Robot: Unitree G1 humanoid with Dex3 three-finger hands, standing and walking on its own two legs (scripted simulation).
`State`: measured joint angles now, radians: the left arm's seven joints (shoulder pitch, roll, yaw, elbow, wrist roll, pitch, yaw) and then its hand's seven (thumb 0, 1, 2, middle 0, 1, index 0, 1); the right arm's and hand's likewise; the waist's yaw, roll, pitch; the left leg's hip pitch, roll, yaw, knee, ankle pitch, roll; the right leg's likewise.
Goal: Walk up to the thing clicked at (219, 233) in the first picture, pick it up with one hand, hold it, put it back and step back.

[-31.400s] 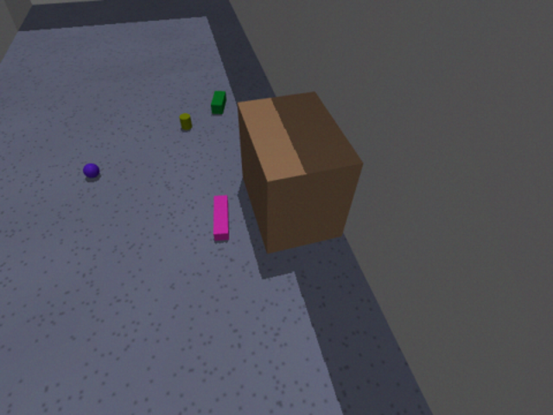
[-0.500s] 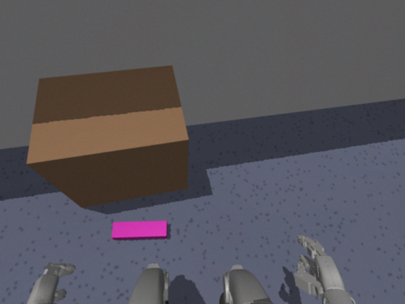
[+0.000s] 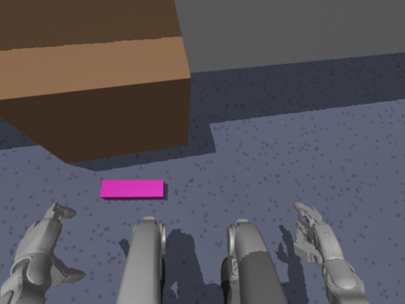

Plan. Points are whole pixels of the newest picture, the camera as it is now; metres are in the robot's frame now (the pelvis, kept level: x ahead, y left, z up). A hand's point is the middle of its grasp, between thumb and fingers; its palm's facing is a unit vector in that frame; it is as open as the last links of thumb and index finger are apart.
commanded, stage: rise first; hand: left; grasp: from above
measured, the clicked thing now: (133, 189) +0.42 +0.23 -0.52
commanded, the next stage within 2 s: none
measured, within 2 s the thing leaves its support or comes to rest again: neither
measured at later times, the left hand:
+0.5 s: hand (91, 214) +0.30 +0.30 -0.30, palm faces -0.48 -0.24 -0.85, open 14.3 cm
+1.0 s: hand (100, 201) +0.35 +0.30 -0.36, palm faces -0.46 -0.07 -0.88, open 14.2 cm
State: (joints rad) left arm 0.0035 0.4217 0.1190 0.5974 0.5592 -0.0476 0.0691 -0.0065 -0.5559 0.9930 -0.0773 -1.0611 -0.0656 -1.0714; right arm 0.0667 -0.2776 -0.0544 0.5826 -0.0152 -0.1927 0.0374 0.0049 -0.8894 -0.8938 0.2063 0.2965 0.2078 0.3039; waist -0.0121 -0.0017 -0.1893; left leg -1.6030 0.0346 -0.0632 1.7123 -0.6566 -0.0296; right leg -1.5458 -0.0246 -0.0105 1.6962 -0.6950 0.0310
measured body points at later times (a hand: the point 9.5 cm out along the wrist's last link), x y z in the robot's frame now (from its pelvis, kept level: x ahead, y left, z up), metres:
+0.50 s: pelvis -0.06 +0.00 -0.16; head +0.15 +0.03 +0.24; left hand +0.32 +0.31 -0.25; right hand +0.06 -0.28 -0.29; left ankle +0.05 +0.13 -0.51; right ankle +0.04 -0.14 -0.51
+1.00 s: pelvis -0.05 +0.01 -0.20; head +0.17 +0.05 +0.19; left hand +0.37 +0.30 -0.31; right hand +0.05 -0.27 -0.32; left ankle +0.05 +0.13 -0.51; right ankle +0.04 -0.14 -0.51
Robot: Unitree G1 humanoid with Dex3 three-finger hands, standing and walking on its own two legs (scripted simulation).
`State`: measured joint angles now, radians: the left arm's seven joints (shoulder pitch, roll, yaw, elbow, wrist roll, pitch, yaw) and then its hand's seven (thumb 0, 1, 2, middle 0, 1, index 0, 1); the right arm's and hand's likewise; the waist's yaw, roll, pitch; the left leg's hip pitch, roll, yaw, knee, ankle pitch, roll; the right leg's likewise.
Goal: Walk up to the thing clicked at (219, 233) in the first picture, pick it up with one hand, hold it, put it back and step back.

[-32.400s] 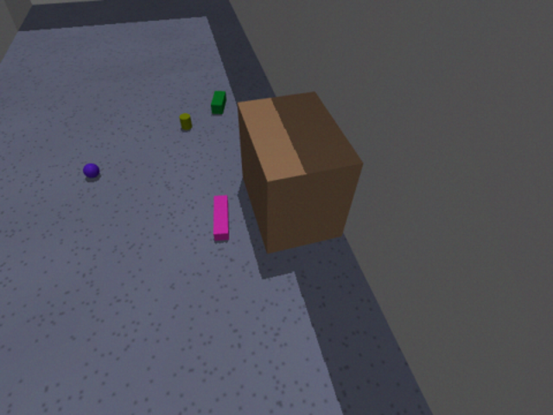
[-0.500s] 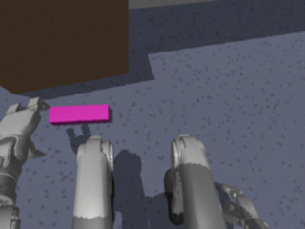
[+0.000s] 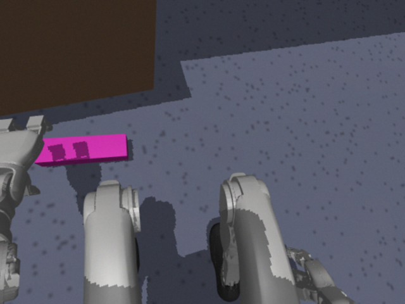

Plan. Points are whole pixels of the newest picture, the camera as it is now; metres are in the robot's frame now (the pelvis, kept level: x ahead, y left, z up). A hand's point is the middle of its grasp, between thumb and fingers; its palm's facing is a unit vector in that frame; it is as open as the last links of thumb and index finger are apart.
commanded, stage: rise first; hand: left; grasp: from above
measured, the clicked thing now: (84, 150) +0.45 +0.27 -0.32
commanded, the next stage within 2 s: none
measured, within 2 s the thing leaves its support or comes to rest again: neither
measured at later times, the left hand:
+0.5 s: hand (39, 159) +0.39 +0.32 -0.19, palm faces -0.44 -0.08 -0.89, open 14.1 cm
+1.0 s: hand (47, 157) +0.40 +0.31 -0.20, palm faces -0.44 -0.08 -0.89, open 14.2 cm
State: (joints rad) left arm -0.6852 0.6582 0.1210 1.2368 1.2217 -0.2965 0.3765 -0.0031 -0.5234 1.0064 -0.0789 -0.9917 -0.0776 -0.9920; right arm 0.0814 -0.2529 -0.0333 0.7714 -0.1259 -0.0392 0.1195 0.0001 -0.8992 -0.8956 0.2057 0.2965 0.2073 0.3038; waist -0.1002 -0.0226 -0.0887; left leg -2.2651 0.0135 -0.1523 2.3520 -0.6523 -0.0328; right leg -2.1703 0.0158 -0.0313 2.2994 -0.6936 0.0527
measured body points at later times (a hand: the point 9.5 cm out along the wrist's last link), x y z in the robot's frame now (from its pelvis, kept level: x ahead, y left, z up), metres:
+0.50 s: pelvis +0.01 +0.00 -0.02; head +0.23 +0.06 +0.37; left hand +0.41 +0.32 -0.14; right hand +0.11 -0.28 -0.14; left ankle +0.09 +0.13 -0.31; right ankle +0.10 -0.13 -0.31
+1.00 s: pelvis +0.01 +0.00 -0.03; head +0.23 +0.06 +0.36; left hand +0.42 +0.31 -0.15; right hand +0.11 -0.28 -0.15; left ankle +0.09 +0.13 -0.31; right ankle +0.10 -0.13 -0.31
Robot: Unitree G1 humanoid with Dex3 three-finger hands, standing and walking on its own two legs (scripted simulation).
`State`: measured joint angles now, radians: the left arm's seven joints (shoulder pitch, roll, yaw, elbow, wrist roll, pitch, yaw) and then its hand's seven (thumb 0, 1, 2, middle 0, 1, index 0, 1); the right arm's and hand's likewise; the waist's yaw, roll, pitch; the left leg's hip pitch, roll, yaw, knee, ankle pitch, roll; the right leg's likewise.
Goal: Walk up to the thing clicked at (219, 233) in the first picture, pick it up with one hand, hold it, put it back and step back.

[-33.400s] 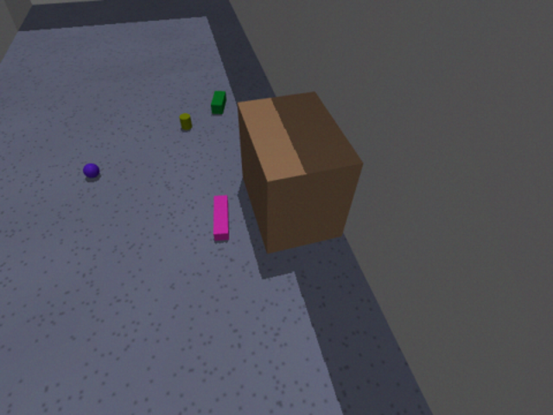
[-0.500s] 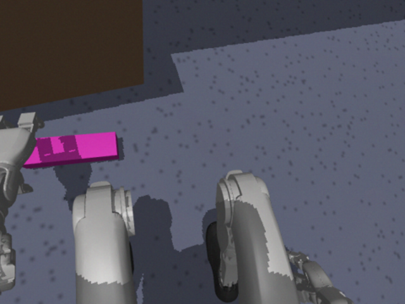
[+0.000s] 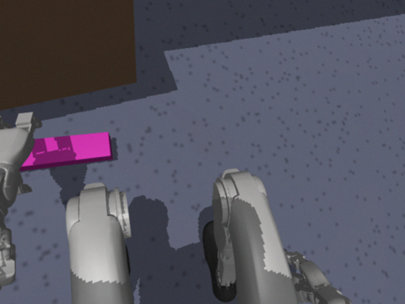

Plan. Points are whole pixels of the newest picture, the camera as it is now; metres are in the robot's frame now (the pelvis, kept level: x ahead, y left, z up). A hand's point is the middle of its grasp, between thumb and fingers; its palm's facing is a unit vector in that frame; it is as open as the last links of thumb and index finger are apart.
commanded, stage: rise first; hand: left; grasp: from above
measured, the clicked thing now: (63, 151) +0.44 +0.28 -0.29
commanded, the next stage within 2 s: approach in 1.18 s
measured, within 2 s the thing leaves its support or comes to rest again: neither
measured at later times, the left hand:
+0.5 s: hand (21, 160) +0.39 +0.32 -0.17, palm faces -0.44 -0.08 -0.89, open 14.1 cm
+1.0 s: hand (23, 159) +0.39 +0.31 -0.18, palm faces -0.44 -0.08 -0.89, open 14.0 cm
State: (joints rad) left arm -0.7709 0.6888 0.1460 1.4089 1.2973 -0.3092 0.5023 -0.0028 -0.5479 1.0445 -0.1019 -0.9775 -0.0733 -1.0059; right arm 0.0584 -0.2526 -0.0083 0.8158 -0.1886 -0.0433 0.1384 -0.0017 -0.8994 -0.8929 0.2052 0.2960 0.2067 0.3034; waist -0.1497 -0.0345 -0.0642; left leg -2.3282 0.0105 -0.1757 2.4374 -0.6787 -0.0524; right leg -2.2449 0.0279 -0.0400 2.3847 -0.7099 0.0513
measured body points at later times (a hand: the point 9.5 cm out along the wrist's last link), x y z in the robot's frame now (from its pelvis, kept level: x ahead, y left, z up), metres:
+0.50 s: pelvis +0.00 +0.00 +0.00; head +0.22 +0.06 +0.39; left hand +0.41 +0.32 -0.12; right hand +0.10 -0.27 -0.12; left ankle +0.08 +0.14 -0.28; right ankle +0.09 -0.13 -0.28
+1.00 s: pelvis +0.00 +0.00 +0.00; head +0.22 +0.07 +0.39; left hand +0.41 +0.32 -0.12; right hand +0.09 -0.28 -0.12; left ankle +0.08 +0.14 -0.28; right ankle +0.09 -0.13 -0.28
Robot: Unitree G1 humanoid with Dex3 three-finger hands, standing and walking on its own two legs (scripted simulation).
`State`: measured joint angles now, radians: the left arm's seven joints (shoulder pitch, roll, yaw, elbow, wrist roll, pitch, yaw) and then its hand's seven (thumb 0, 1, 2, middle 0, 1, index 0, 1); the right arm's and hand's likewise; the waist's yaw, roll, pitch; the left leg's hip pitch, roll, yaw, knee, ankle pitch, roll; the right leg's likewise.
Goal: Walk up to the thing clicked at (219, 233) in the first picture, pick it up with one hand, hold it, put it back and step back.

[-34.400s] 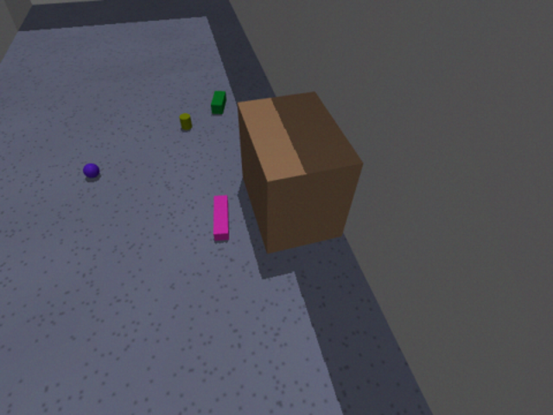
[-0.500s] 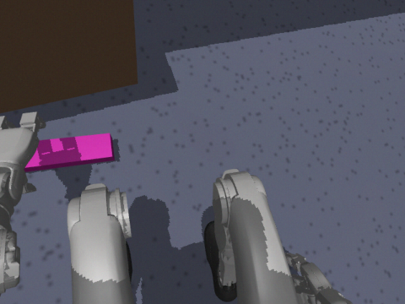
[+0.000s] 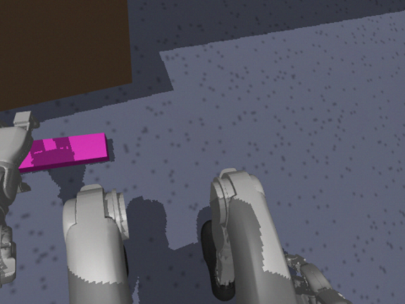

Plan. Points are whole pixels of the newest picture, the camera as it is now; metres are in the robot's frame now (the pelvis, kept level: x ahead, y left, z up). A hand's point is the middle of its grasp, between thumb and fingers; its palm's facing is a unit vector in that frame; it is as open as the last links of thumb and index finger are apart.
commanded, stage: rise first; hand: left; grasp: from above
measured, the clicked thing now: (59, 152) +0.44 +0.28 -0.29
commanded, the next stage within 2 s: approach in 0.18 s
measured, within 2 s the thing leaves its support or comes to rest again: neither
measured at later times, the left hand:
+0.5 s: hand (27, 155) +0.40 +0.30 -0.17, palm faces -0.44 -0.05 -0.89, open 14.0 cm
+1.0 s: hand (32, 146) +0.42 +0.29 -0.18, palm faces -0.42 -0.06 -0.91, open 14.0 cm
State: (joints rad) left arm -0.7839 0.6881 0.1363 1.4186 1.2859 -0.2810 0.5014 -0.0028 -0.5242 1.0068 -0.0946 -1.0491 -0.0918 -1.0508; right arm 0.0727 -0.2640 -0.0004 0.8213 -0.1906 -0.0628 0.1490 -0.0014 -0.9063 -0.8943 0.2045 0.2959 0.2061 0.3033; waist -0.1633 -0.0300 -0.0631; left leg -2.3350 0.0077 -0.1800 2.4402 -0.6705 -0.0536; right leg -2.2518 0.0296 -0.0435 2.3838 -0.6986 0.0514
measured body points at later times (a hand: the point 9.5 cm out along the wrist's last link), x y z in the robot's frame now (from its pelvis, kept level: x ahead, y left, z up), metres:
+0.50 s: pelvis +0.00 +0.00 +0.00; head +0.22 +0.07 +0.39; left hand +0.42 +0.30 -0.12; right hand +0.09 -0.27 -0.11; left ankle +0.08 +0.14 -0.28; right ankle +0.10 -0.13 -0.28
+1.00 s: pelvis +0.00 +0.00 +0.00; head +0.23 +0.05 +0.38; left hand +0.44 +0.29 -0.12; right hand +0.04 -0.26 -0.12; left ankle +0.08 +0.14 -0.28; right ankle +0.10 -0.13 -0.28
